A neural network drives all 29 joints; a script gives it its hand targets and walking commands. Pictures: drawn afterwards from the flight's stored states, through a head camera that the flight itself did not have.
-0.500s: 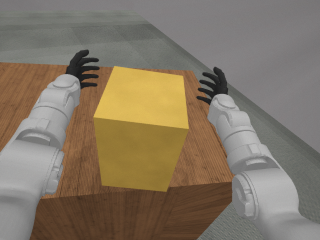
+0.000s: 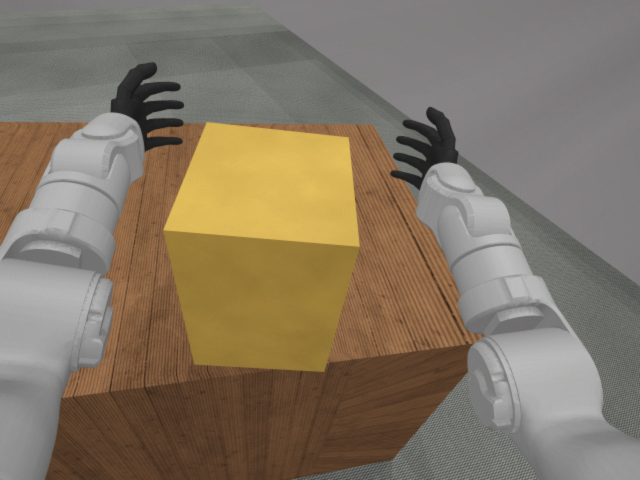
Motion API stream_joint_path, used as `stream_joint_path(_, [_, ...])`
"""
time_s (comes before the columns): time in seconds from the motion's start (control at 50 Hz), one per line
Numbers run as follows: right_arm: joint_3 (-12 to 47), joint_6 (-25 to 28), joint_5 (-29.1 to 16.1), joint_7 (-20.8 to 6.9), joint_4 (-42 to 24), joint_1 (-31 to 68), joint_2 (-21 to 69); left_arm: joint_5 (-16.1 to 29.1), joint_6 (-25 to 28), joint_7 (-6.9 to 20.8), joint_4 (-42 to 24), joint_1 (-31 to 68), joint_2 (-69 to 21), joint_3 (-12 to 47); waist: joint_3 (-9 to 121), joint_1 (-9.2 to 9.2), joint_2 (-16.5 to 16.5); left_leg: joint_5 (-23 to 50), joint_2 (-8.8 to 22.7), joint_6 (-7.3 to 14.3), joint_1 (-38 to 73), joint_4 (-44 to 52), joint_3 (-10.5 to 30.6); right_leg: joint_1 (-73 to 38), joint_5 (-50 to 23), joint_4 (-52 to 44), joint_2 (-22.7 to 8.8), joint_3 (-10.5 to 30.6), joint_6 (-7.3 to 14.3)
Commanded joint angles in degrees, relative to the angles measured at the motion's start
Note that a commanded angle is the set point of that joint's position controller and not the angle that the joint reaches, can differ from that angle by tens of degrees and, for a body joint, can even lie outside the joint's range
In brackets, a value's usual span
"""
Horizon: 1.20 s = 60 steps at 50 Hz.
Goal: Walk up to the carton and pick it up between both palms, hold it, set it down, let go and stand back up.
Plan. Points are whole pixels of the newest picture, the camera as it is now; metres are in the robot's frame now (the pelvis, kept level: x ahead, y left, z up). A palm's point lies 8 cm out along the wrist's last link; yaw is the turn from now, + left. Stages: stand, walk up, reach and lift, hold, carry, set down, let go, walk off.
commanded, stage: set down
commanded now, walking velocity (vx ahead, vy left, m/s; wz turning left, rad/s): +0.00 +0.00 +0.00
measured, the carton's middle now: (269, 254) +0.44 +0.05 +0.05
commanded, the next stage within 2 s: none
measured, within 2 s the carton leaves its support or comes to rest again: neither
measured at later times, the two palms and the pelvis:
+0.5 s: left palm (99, 223) +0.39 +0.24 +0.15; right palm (431, 254) +0.37 -0.14 +0.14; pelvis +0.00 -0.01 +0.00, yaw +0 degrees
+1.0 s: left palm (94, 281) +0.33 +0.24 +0.11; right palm (438, 316) +0.31 -0.15 +0.10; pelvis +0.00 +0.00 +0.00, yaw +0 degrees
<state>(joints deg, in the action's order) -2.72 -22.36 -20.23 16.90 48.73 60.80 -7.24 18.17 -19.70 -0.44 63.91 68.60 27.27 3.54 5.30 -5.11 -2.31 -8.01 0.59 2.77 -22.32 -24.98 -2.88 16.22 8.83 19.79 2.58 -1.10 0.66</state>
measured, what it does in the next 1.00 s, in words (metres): stands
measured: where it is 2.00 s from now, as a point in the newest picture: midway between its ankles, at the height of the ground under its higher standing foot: outside the picture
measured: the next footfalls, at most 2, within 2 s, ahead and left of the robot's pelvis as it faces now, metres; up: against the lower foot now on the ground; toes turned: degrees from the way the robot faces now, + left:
none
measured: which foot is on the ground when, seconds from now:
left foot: down 0.00-1.00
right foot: down 0.00-1.00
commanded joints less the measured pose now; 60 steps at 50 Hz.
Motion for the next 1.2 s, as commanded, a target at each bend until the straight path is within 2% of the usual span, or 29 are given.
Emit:
stream_joint_path(0.0, [0.16,1.36,-1.06,0.63,-12.33,26.11,-7.94,-1.33,-0.13,1.14,-14.61,26.65,8.44,-3.11,32.98,0.49,10.89,15.76,1.12,-5.48,29.06,0.20,3.29,-2.74,-15.71,-2.73,-0.58,-1.08,-0.19])
stream_joint_path(0.06, [0.96,1.45,-1.35,1.27,-14.14,21.82,-7.69,-3.12,-2.17,2.34,-18.79,22.30,8.13,-5.09,30.71,0.63,10.80,20.16,1.02,-5.85,30.58,-0.16,2.88,-5.43,-19.18,-3.04,-0.30,-1.00,-0.36])
stream_joint_path(0.18, [1.46,1.73,-1.06,2.67,-20.05,13.67,-6.48,-6.37,-5.27,4.10,-26.21,12.84,7.46,-8.52,24.37,1.04,10.41,19.67,0.63,-5.60,28.58,0.48,1.81,-9.69,-20.61,-3.19,-0.35,-0.62,-0.63])
stream_joint_path(0.3, [2.09,3.07,-0.57,3.72,-30.72,2.84,-4.39,-8.23,-6.75,5.34,-39.55,2.11,7.14,-12.64,22.70,2.12,10.16,21.37,0.37,-5.69,29.22,0.19,1.04,-11.96,-21.97,-2.73,-0.42,-0.70,-1.12])
stream_joint_path(0.38, [1.60,3.85,-0.15,3.52,-39.40,-2.63,-3.93,-7.81,-7.22,5.47,-48.68,-4.01,7.20,-14.01,22.32,3.19,10.41,21.32,0.44,-5.66,29.81,0.10,0.77,-10.91,-19.52,-3.08,-0.50,-0.87,-1.00])
stream_joint_path(0.44, [0.75,3.62,0.76,2.81,-44.15,-5.08,-3.51,-6.21,-7.01,5.10,-53.32,-6.43,7.42,-13.75,21.46,3.82,9.93,16.27,0.64,-5.19,28.54,1.04,0.77,-9.13,-13.46,-3.50,-0.84,-0.90,-0.66])
stream_joint_path(0.52, [-0.91,2.45,2.44,1.66,-45.63,-8.48,-2.09,-3.30,-5.50,4.00,-54.16,-6.59,8.10,-11.78,19.48,3.74,9.48,4.08,1.09,-4.26,25.36,3.20,1.84,-5.56,-3.24,-3.80,-1.91,-0.21,0.11])
stream_joint_path(0.58, [-1.44,1.72,3.41,1.15,-44.15,-10.60,-0.54,-2.13,-3.97,3.56,-51.30,-6.92,8.09,-10.41,17.55,3.53,9.52,-3.42,1.44,-3.73,22.68,4.75,2.72,-4.75,1.12,-3.53,-2.86,0.78,0.37])
stream_joint_path(0.62, [-1.18,1.46,3.72,1.00,-43.46,-13.55,0.02,-1.72,-3.20,3.37,-49.78,-9.07,7.46,-9.34,16.85,3.44,9.80,-5.68,1.62,-3.57,21.99,5.24,3.29,-5.17,2.10,-3.17,-3.13,1.28,0.59])
stream_joint_path(0.74, [-1.06,1.73,4.49,1.60,-43.80,-18.31,0.40,-2.85,-3.14,4.09,-49.07,-14.13,5.19,-8.78,13.20,2.95,10.85,-4.54,2.39,-4.15,22.79,5.72,4.05,-5.93,1.02,-3.10,-3.08,1.19,0.94])
stream_joint_path(0.84, [-0.61,3.16,5.16,1.44,-47.53,-25.26,-0.10,-5.38,-3.94,4.44,-54.91,-21.72,3.59,-11.16,10.83,4.26,10.83,1.22,2.79,-4.93,25.44,5.62,4.18,-7.37,-1.36,-3.40,-2.26,0.52,0.99])
stream_joint_path(0.9, [-0.29,4.45,6.00,0.77,-50.58,-30.28,0.09,-6.62,-3.54,4.62,-58.17,-27.80,2.27,-12.17,8.46,4.87,9.73,2.37,2.78,-5.09,25.86,5.93,4.08,-8.18,-1.17,-3.91,-2.06,0.51,0.96])
stream_joint_path(1.0, [1.19,7.04,7.67,-1.09,-55.64,-37.55,1.60,-6.63,0.09,4.51,-61.97,-35.35,1.28,-12.09,5.20,6.12,6.92,0.12,2.59,-4.37,24.57,6.72,4.28,-7.92,1.20,-3.94,-2.40,0.79,0.91])
stream_joint_path(1.04, [1.66,8.12,8.12,-1.93,-57.53,-39.35,2.08,-6.03,2.32,4.09,-63.87,-36.64,1.39,-11.68,5.45,6.86,7.07,-0.69,2.52,-4.31,24.21,6.81,4.46,-7.30,2.07,-3.65,-2.59,1.12,1.09])
stream_joint_path(1.12, [1.77,10.25,8.87,-3.04,-59.39,-43.06,2.43,-4.22,6.50,3.36,-66.41,-38.96,1.81,-10.16,6.12,7.20,7.94,-1.81,2.52,-4.19,24.16,6.40,4.53,-4.78,4.37,-3.58,-3.06,1.86,1.45])
stream_joint_path(1.18, [1.56,11.13,9.13,-3.26,-59.19,-46.31,2.53,-3.48,8.13,3.13,-66.38,-42.11,1.37,-8.68,5.04,6.53,8.35,-1.83,2.71,-4.25,23.83,6.17,4.89,-4.18,4.41,-3.71,-3.25,2.25,1.64])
